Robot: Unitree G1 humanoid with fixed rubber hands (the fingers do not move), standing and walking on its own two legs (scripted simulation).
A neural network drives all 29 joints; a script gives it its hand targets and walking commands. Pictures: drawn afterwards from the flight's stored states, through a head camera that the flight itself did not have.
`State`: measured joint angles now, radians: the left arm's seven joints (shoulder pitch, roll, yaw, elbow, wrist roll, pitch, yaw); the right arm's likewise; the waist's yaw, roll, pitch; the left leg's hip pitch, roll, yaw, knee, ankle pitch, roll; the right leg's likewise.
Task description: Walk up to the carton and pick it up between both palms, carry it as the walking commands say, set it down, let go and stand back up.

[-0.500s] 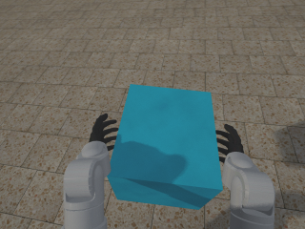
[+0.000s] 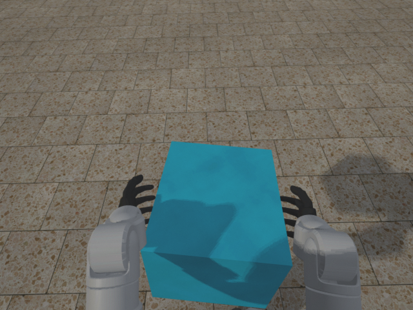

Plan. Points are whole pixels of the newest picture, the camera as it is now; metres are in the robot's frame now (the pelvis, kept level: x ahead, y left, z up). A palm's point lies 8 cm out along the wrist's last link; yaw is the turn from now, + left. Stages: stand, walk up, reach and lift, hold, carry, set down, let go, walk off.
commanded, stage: carry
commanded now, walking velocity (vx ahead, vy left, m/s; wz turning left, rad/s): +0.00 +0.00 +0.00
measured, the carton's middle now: (215, 219) +0.31 -0.01 -0.03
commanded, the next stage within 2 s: none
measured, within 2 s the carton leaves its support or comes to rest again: neither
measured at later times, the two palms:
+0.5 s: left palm (147, 151) +0.38 +0.11 +0.11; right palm (302, 144) +0.40 -0.19 +0.10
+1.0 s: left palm (135, 153) +0.39 +0.14 +0.10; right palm (289, 143) +0.40 -0.16 +0.09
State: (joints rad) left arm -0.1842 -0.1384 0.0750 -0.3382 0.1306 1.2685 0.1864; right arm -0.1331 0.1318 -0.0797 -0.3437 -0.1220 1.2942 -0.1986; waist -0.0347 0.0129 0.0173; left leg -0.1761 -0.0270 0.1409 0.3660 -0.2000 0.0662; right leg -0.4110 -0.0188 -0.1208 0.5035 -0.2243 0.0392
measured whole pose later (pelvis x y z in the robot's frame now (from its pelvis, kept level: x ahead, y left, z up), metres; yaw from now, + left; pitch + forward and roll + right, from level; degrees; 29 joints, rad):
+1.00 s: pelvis +0.14 -0.03 -0.01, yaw +4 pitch +2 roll +0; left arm -0.17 -0.14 0.08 -0.39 0.10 1.27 0.20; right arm -0.17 0.14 -0.08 -0.39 -0.12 1.29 -0.21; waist -0.01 0.01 -0.11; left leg -0.25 0.04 0.12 0.54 -0.32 0.02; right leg -0.26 -0.01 -0.18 0.52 -0.29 -0.05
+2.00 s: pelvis -0.13 +0.14 -0.04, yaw +0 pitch +3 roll +1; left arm -0.19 -0.14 0.06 -0.48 0.07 1.23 0.23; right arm -0.20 0.14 -0.12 -0.47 -0.10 1.24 -0.20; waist 0.11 -0.01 -0.01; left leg -0.68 -0.03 0.17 0.85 -0.33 -0.08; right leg -0.33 -0.07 -0.12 0.77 -0.54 -0.03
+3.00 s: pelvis -0.62 +0.56 -0.01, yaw +2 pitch +2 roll -4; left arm -0.11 -0.13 0.07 -0.38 0.11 1.33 0.22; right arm -0.12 0.13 -0.08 -0.33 -0.09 1.31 -0.18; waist 0.06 -0.04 -0.02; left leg -0.38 0.04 0.02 0.57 -0.22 0.03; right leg -0.69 0.03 -0.04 1.43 -0.41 0.04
